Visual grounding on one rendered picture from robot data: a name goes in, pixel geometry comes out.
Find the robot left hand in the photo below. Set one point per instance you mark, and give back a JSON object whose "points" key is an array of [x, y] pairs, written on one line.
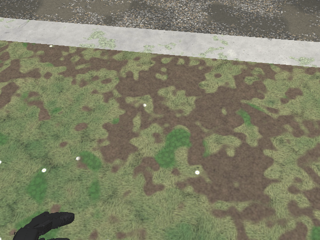
{"points": [[42, 224]]}

